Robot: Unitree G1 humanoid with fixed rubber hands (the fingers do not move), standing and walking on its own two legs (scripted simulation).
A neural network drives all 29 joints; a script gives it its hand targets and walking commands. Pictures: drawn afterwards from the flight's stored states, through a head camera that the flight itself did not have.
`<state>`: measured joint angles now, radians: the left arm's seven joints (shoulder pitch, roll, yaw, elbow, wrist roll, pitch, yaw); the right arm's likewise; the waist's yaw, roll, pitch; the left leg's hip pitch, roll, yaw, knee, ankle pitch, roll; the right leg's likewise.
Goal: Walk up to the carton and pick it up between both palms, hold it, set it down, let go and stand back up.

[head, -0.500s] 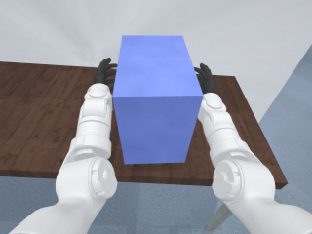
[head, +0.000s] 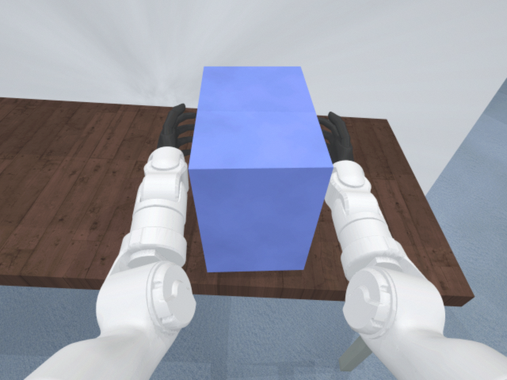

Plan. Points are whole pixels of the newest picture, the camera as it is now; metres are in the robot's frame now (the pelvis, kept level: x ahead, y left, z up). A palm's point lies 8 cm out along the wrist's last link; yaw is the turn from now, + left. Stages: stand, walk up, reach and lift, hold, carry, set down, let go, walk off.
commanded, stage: set down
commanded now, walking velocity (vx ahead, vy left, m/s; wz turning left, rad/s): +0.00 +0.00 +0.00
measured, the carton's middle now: (254, 168) +0.46 +0.03 +0.09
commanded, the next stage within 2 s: none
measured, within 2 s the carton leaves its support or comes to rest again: rests again in 0.28 s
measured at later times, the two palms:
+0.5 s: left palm (174, 165) +0.41 +0.16 +0.13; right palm (338, 177) +0.41 -0.11 +0.12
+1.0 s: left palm (173, 165) +0.41 +0.16 +0.13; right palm (336, 177) +0.41 -0.11 +0.12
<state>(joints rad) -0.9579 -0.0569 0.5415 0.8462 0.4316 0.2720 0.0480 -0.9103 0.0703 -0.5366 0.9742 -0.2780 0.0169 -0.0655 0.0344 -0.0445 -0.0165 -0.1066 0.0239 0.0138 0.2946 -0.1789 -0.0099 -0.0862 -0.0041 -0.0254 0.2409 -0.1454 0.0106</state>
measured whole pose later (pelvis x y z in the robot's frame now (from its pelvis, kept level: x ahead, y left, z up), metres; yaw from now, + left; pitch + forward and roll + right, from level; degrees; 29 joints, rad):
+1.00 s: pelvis +0.00 +0.00 +0.00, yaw +0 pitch +0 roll +0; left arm -0.88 -0.12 0.60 0.72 0.49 0.22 -0.02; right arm -0.81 0.15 -0.61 0.82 -0.40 -0.04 -0.02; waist 0.04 -0.04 0.04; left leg -0.10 0.02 0.02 0.28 -0.17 -0.01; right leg -0.09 -0.01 -0.02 0.24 -0.15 0.01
